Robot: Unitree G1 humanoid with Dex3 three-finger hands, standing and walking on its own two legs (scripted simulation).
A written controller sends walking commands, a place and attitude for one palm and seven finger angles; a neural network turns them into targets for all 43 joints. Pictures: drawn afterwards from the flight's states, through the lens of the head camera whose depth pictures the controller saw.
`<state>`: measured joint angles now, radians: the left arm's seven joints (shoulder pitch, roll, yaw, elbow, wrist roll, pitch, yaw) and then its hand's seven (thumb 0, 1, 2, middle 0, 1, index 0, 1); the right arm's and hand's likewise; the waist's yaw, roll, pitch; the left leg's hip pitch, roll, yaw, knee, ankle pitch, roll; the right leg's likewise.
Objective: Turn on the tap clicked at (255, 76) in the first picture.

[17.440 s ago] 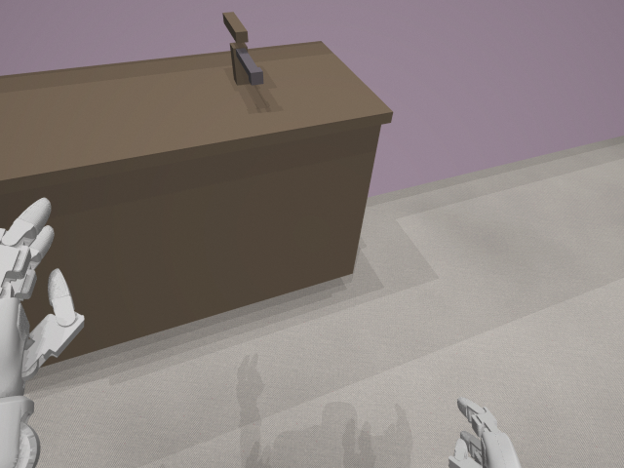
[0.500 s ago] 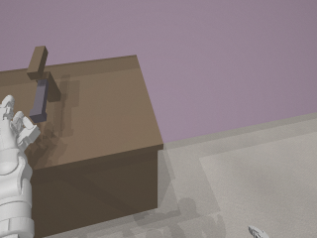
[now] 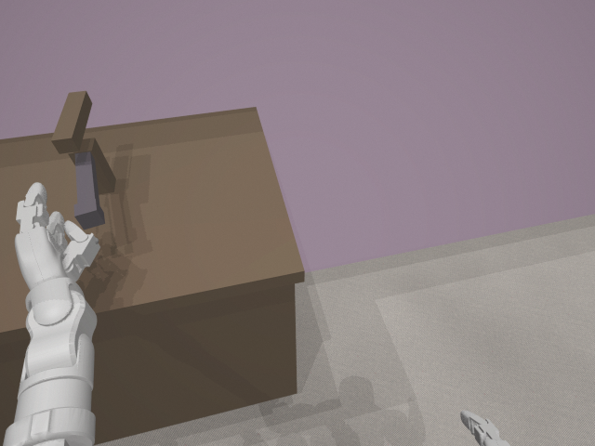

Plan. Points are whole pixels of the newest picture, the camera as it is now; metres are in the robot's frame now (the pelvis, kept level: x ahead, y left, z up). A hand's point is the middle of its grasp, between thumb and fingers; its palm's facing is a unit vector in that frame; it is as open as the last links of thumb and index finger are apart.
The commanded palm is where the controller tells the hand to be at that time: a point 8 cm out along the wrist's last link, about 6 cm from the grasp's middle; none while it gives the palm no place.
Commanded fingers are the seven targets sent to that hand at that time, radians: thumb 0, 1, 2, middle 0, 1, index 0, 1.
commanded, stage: push the lever round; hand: left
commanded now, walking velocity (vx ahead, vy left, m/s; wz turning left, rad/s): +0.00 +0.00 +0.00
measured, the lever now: (89, 214) +0.39 +0.32 +0.11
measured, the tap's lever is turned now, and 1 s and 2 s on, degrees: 11 41 59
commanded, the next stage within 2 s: none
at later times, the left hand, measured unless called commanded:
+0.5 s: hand (131, 227) +0.37 +0.25 +0.10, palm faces +0.66 -0.75 -0.05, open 7.6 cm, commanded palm +0.32 +0.27 +0.10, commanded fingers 0.00 0.90 0.90 -0.15 -0.15 -0.15 -0.15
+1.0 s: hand (168, 209) +0.41 +0.21 +0.10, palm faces +0.74 -0.67 -0.08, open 7.5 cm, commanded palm +0.35 +0.23 +0.10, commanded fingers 0.00 0.90 0.90 -0.15 -0.15 -0.15 -0.15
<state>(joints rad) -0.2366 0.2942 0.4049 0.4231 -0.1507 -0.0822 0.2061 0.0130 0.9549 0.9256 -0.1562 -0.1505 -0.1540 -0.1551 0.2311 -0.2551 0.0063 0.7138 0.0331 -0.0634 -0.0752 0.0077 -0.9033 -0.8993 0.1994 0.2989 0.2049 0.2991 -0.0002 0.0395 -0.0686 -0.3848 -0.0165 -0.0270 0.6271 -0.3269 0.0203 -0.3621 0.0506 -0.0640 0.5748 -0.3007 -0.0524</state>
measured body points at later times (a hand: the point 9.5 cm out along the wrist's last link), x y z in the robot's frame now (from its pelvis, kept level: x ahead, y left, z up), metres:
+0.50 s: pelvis +0.00 +0.01 +0.00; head +0.01 +0.00 +0.45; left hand +0.33 +0.29 +0.11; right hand +0.14 -0.24 -0.12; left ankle -0.01 +0.11 -0.73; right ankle -0.01 -0.09 -0.73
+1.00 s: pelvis -0.01 +0.00 +0.00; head +0.01 -0.01 +0.45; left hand +0.36 +0.24 +0.11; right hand +0.11 -0.25 -0.13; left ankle -0.01 +0.11 -0.73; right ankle -0.01 -0.09 -0.73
